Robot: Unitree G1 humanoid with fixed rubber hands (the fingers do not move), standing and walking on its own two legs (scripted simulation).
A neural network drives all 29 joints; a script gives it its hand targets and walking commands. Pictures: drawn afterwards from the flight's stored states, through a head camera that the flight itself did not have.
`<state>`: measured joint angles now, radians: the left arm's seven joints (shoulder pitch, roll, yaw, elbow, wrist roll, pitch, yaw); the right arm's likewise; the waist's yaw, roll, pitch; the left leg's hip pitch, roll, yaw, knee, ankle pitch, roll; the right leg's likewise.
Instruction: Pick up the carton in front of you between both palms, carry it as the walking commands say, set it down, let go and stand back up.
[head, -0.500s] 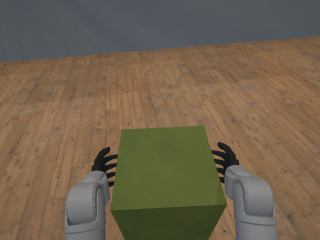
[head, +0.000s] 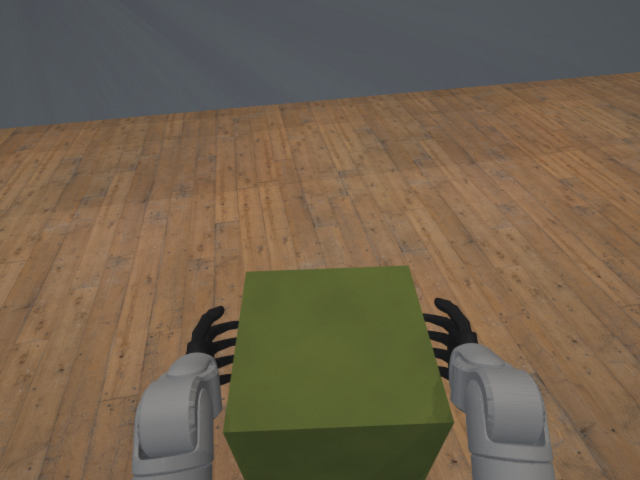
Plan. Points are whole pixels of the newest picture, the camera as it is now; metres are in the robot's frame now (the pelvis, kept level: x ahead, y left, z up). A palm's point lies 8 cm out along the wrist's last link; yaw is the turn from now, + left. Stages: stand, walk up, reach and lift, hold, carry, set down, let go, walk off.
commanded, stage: carry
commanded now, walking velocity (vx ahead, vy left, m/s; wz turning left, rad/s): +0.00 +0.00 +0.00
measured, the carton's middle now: (331, 389) +0.27 +0.00 +0.00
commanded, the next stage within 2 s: hold in 0.84 s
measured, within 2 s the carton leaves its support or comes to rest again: neither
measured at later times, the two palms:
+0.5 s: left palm (204, 400) +0.24 +0.15 +0.04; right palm (456, 390) +0.24 -0.15 +0.04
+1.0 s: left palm (191, 413) +0.22 +0.16 +0.04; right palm (449, 396) +0.23 -0.14 +0.04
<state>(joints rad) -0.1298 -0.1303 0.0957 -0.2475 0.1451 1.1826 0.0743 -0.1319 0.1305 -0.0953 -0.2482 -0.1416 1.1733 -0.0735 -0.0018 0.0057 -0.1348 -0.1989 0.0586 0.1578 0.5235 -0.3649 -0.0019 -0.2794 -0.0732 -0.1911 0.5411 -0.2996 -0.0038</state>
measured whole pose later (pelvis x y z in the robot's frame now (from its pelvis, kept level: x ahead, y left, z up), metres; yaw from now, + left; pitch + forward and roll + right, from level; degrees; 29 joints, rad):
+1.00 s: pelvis -0.05 +0.01 +0.01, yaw +3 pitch -5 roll +0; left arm -0.19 -0.14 0.15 0.17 0.25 0.72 0.02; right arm -0.17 0.13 -0.15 0.13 -0.24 0.73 -0.03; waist -0.01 0.00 0.03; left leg -0.08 0.00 0.04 0.39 -0.23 0.02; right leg -0.13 -0.02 0.00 0.38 -0.17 0.01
